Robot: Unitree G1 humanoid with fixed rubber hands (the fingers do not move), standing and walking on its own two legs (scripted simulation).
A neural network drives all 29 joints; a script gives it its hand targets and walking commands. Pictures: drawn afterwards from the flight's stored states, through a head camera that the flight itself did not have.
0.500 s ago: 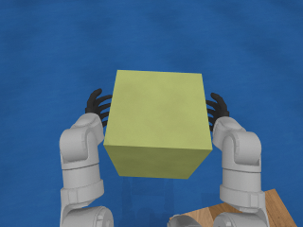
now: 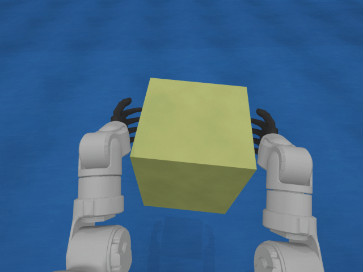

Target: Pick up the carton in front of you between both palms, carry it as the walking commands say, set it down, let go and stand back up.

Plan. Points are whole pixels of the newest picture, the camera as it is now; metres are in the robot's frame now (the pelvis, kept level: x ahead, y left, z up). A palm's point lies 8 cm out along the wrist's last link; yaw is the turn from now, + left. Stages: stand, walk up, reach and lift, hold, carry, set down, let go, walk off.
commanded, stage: carry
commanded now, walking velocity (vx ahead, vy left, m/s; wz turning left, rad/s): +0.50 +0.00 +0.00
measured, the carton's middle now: (190, 151) +0.37 +0.03 +0.08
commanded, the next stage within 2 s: none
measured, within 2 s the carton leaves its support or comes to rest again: neither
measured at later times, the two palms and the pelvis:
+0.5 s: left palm (149, 66) +0.69 +0.17 +0.12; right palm (240, 65) +0.72 -0.13 +0.12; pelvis +0.39 -0.01 +0.01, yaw +3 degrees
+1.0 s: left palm (152, 35) +1.01 +0.21 +0.09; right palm (221, 38) +0.99 -0.09 +0.09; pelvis +0.76 +0.07 +0.02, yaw +0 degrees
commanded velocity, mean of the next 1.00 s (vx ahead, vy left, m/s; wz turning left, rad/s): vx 0.50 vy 0.00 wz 0.00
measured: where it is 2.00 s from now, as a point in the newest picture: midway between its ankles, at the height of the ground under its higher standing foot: (184, 120)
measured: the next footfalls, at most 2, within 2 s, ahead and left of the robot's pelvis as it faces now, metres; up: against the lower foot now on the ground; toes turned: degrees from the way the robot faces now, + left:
right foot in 0.38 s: +0.48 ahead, -0.07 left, +0.00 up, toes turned -4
left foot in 0.82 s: +0.84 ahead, +0.17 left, +0.00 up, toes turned +13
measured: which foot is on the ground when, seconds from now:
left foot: down 0.00-0.36, up 0.38-0.80, down 0.82-1.00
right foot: up 0.00-0.36, down 0.38-0.84, up 0.86-1.00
